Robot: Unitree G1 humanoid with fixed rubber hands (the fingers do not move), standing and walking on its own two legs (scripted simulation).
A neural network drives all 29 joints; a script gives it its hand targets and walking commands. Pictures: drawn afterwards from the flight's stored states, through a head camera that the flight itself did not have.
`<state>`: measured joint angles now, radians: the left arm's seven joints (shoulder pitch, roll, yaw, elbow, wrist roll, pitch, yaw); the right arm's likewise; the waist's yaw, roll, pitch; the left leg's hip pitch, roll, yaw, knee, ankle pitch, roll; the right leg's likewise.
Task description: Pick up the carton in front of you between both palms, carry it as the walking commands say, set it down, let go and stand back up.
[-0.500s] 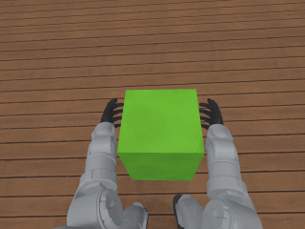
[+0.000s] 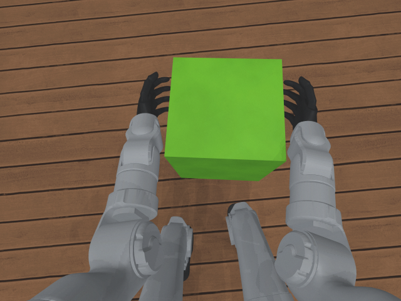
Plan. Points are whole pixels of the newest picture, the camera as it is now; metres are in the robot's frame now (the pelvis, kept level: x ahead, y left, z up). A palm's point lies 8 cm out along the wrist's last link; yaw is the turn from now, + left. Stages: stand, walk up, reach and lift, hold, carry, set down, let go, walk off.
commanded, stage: set down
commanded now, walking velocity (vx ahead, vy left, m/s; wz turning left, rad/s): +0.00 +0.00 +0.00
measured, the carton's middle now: (222, 128) +0.43 -0.07 -0.18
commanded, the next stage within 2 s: none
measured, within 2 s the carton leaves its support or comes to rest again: neither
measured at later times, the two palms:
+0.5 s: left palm (173, 110) +0.51 +0.04 -0.23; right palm (289, 127) +0.43 -0.24 -0.23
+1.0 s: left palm (187, 111) +0.55 +0.02 -0.38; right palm (279, 132) +0.45 -0.27 -0.37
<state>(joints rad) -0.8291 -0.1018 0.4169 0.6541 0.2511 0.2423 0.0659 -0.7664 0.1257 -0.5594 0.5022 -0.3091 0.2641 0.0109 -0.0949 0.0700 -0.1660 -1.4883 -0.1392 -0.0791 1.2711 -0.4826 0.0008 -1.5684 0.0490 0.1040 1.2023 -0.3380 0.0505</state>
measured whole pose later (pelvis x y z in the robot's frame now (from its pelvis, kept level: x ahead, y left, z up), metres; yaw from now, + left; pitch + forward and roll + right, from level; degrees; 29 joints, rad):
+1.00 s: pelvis -0.04 -0.01 -0.21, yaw +3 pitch +44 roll +0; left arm -1.63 0.26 0.08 1.09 0.04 0.28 0.13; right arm -1.33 -0.08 -0.61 0.66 -0.15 0.31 -0.07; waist -0.21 0.05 0.29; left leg -2.16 -0.22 -0.06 2.05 -0.66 -0.05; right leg -2.24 0.06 0.07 1.96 -0.49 0.07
